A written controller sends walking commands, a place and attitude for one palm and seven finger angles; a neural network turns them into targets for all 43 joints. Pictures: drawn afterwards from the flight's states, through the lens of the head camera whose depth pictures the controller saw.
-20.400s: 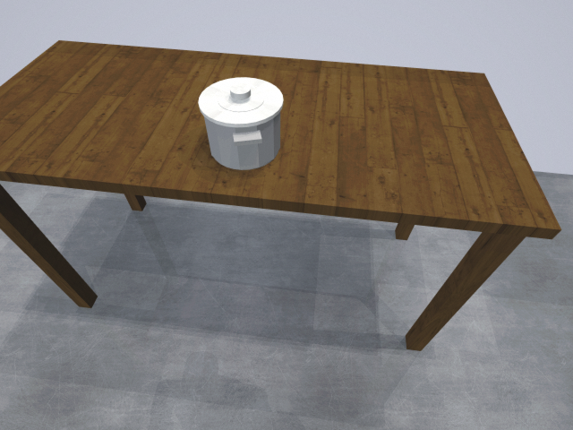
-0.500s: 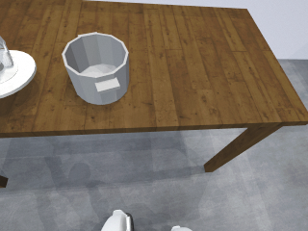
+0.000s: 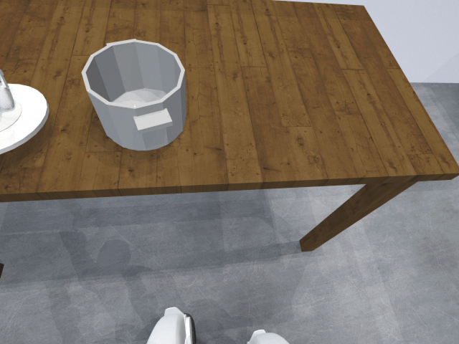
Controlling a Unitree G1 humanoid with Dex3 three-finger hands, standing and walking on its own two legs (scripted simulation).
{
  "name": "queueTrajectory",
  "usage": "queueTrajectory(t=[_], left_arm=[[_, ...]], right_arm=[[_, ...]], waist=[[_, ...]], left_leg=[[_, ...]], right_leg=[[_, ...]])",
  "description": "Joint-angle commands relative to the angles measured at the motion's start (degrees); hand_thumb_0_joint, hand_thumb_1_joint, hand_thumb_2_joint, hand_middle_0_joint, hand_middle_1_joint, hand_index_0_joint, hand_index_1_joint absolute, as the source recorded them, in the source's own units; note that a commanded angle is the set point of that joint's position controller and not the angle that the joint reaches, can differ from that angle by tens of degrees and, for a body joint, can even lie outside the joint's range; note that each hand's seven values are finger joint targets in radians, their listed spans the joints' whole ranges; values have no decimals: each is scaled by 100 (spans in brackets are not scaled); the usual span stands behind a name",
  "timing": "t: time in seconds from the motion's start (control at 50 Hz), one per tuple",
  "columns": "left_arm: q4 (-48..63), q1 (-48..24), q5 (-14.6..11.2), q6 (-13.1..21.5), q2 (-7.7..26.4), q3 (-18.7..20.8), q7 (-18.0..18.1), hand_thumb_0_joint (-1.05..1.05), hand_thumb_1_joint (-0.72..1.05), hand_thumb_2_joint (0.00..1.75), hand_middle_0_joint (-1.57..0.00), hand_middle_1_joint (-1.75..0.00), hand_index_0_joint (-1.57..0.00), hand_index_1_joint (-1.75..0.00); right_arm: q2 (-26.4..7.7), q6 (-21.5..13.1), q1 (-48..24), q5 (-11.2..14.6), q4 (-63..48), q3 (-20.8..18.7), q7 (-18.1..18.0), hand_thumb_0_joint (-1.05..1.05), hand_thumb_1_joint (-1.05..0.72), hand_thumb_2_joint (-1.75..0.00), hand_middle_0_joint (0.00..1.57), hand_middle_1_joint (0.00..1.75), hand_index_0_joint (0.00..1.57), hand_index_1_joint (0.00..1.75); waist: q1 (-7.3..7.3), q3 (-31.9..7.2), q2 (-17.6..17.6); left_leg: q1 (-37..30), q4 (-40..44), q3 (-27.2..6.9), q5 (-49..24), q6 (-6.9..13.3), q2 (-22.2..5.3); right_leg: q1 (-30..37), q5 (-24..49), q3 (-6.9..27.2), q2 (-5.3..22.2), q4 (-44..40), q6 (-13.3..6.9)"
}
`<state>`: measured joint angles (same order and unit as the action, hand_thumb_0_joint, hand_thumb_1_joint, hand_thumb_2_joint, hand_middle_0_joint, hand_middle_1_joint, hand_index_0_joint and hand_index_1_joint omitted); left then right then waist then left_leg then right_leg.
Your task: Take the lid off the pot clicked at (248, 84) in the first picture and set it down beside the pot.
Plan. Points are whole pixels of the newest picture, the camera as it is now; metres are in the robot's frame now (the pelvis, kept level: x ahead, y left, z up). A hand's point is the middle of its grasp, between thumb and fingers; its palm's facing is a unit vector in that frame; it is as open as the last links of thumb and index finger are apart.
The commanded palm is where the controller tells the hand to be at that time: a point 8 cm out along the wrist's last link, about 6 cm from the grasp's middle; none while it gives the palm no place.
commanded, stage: lower the lid onto the table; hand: left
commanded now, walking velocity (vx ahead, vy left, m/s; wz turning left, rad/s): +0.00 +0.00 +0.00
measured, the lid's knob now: out of the picture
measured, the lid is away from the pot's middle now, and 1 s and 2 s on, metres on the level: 0.24 0.23 0.23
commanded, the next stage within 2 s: open the fingers wide in 0.24 s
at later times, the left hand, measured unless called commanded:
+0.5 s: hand out of the picture +0.46 +0.35 +0.08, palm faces -0.44 -0.14 -0.89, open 6.3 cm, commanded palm +0.49 +0.34 +0.15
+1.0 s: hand out of the picture +0.44 +0.34 +0.09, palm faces -0.41 -0.11 -0.91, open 7.7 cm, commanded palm +0.49 +0.34 +0.15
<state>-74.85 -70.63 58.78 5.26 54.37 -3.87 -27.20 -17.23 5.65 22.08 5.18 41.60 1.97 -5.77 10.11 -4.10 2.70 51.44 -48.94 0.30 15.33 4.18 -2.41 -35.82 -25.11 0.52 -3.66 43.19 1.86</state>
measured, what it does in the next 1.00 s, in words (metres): stands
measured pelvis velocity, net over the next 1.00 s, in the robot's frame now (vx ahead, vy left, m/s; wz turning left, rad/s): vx -0.02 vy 0.00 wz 0.03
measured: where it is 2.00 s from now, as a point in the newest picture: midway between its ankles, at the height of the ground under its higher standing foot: outside the picture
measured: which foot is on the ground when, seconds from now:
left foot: down 0.00-1.00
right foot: down 0.00-1.00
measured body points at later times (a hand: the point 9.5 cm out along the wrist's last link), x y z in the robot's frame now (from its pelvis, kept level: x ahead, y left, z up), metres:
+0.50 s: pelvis +0.00 +0.00 +0.00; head +0.10 +0.04 +0.43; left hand +0.48 +0.36 +0.13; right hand +0.00 -0.28 -0.11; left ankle +0.08 +0.07 -0.69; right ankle -0.05 -0.16 -0.69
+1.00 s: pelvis -0.02 +0.00 +0.00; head +0.07 +0.04 +0.44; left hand +0.46 +0.34 +0.14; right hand +0.01 -0.28 -0.11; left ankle +0.08 +0.07 -0.69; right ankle -0.05 -0.16 -0.69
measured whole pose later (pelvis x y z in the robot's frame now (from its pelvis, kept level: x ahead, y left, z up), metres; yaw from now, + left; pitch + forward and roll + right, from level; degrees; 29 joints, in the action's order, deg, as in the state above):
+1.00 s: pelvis -0.02 +0.00 +0.00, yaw +1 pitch +15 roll -6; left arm -63.5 -60.7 57.8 9.1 48.5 -2.8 -20.9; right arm -16.6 8.4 18.7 4.6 39.0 1.2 -5.3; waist 7.5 -3.3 1.9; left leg 50.8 -48.9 -0.4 13.4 4.6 -1.2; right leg -35.7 -25.0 -0.5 -2.8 45.3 0.9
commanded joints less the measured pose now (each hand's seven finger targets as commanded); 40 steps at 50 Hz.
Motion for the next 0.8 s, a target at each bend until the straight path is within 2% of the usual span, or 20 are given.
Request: queueTrajectory(t=[0.0, 0.02, 0.06, 0.08, 0.12, 0.16, 0.2, 0.28, 0.3, 0.32, 0.34, 0.38, 0.44, 0.5, 0.56, 0.62, 0.66, 0.7, 0.74, 0.78], left_arm=[[1246, -2796, -81, 43, 1638, 295, 273, 0, 90, 60, -91, -107, -94, -107], [1014, -2630, -120, 34, 1336, 96, 242, 0, 90, 60, -91, -107, -94, -107], [1299, -2766, -127, 51, 1727, 351, 273, 0, 90, 60, -91, -107, -94, -107], [1449, -2738, -156, 130, 1671, 317, 263, 0, 90, 60, -91, -107, -94, -107], [1227, -2680, -129, 99, 1579, 217, 271, 0, 90, 60, -91, -107, -94, -107], [1179, -2588, -122, 120, 1786, 355, 277, 0, 90, 60, -91, -107, -94, -107], [1394, -2707, -94, 168, 1883, 406, 308, 0, 90, 60, -91, -107, -94, -107], [1416, -2489, -162, 267, 1807, 384, 283, 0, 90, 60, -91, -107, -94, -107], [1218, -2459, -101, 222, 1930, 451, 312, 0, 90, 60, -91, -107, -94, -107], [1621, -905, -124, 170, 1445, 832, 351, 0, 90, 60, -91, -107, -94, -107], [2741, -955, -110, 421, 1775, 1268, 460, 0, 89, 59, -89, -107, -92, -107], [2798, -1004, -174, 555, 1731, 1336, 532, 0, 85, 56, -86, -107, -88, -107], [2532, -1356, -134, 507, 1771, 1198, 581, 0, 80, 54, -81, -107, -83, -107], [2947, -1768, -88, 577, 1689, 1039, 718, 0, 73, 54, -76, -106, -78, -106], [2619, -1632, -227, 498, 1419, 861, 721, 0, 66, 54, -72, -105, -74, -105], [2732, -1851, -272, 488, 901, 442, 719, 0, 59, 55, -68, -103, -69, -103], [2698, -1781, -315, 477, 1195, 688, 740, 0, 54, 56, -65, -102, -67, -102], [2682, -1822, -332, 502, 1188, 668, 747, 0, 50, 56, -62, -101, -64, -101], [2315, -1742, -348, 417, 803, 346, 758, 0, 45, 57, -59, -100, -61, -100], [2586, -1878, -345, 461, 1018, 492, 801, 0, 40, 57, -57, -98, -58, -98]], right_arm=[[-1258, -29, 905, -4, -165, -405, -127, 0, -90, -90, 20, 30, 20, 30], [-1243, -46, 850, 38, -205, -384, -130, 0, -90, -90, 20, 30, 20, 30], [-1266, -33, 863, 10, -172, -391, -139, 0, -90, -90, 20, 30, 20, 30], [-1214, -60, 798, 12, -208, -331, -163, 0, -90, -90, 20, 30, 20, 30], [-1232, -56, 815, 38, -192, -353, -172, 0, -90, -90, 20, 30, 20, 30], [-1237, -56, 817, 39, -228, -336, -181, 0, -90, -90, 20, 30, 20, 30], [-1248, -48, 828, 25, -207, -352, -196, 0, -90, -90, 20, 30, 20, 30], [-1184, -81, 713, 50, -267, -274, -225, 0, -90, -90, 20, 30, 20, 30], [-1234, -44, 761, 52, -264, -308, -221, 0, -90, -90, 20, 30, 20, 30], [-1032, 29, 792, -21, -644, -483, 6, 0, -90, -90, 20, 30, 20, 30], [-1125, 172, 749, -146, -610, -575, 56, 0, -90, -90, 20, 30, 20, 30], [-1080, 336, 645, -129, -649, -546, 88, 0, -90, -90, 20, 30, 20, 30], [-1145, 487, 576, -81, -587, -576, 82, 0, -90, -90, 20, 30, 20, 30], [-1134, 472, 553, -108, -519, -571, 52, 0, -90, -90, 20, 30, 20, 30], [-1131, 435, 535, -71, -516, -555, 41, 0, -90, -90, 20, 30, 20, 30], [-1099, 378, 498, -84, -460, -550, 24, 0, -90, -90, 20, 30, 20, 30], [-1126, 352, 492, -84, -470, -547, 3, 0, -90, -90, 20, 30, 20, 30], [-1126, 333, 443, -93, -473, -523, -18, 0, -90, -90, 20, 30, 20, 30], [-1120, 311, 382, -38, -471, -492, -24, 0, -90, -90, 20, 30, 20, 30], [-1118, 263, 351, -53, -486, -455, -56, 0, -90, -90, 20, 30, 20, 30]], waist=[[50, -2726, 1302], [84, -2474, 1174], [55, -2600, 1175], [-23, -2721, 1217], [64, -2619, 1269], [55, -2596, 1132], [48, -2808, 1357], [-18, -2751, 1177], [50, -2727, 1239], [-545, -3042, 1483], [-467, -3331, 1450], [-368, -3149, 1187], [-212, -2547, 974], [-244, -2863, 1548], [-188, -2567, 1098], [-144, -2588, 1342], [-170, -2624, 1048], [-187, -2640, 1128], [-98, -2077, 813], [-196, -2284, 952]], left_leg=[[-4341, 302, -439, -1226, -26, -4], [-4191, 364, -487, -953, -30, 5], [-4106, 342, -443, -826, -8, 2], [-4144, 297, -389, -1027, 7, 9], [-4070, 300, -423, -857, -14, 12], [-3940, 275, -422, -803, -11, 19], [-4094, 223, -401, -948, -23, -8], [-3967, 161, -381, -1128, 2, -1], [-3963, 155, -421, -999, -23, -19], [-4341, 132, -502, -1973, -109, 123], [-4812, 85, -566, -2703, -160, -15], [-4760, 6, -540, -2854, -63, 44], [-4293, 217, -575, -1333, -24, 88], [-4866, 327, -759, -1242, -102, 12], [-4498, 402, -705, -799, -40, 82], [-4848, 463, -837, -757, -88, 29], [-4666, 471, -781, -620, -49, 63], [-4678, 475, -763, -659, -62, 65], [-4252, 613, -758, -32, -40, 74], [-4341, 619, -718, -145, -27, 77]], right_leg=[[-1464, 1151, -402, -322, -593, -339], [-1555, 1046, -427, -304, -609, -358], [-1399, 1041, -396, -306, -603, -354], [-1377, 1057, -434, -338, -492, -366], [-1452, 1061, -395, -307, -540, -357], [-1389, 1057, -389, -315, -522, -351], [-1457, 1065, -371, -315, -470, -337], [-1412, 1140, -430, -350, -337, -358], [-1511, 1103, -382, -320, -390, -337], [-1307, 1244, -539, -333, -306, -481], [-1445, 1405, -531, -338, -284, -479], [-1487, 1375, -502, -347, -280, -427], [-1605, 876, -452, -309, -515, -423], [-1833, 640, -442, -274, -472, -460], [-1649, 655, -428, -259, -578, -475], [-1906, 560, -438, -238, -553, -479], [-1659, 597, -423, -229, -604, -475], [-1670, 574, -415, -225, -577, -468], [-1756, 361, -422, -195, -648, -462], [-1627, 378, -430, -196, -546, -484]])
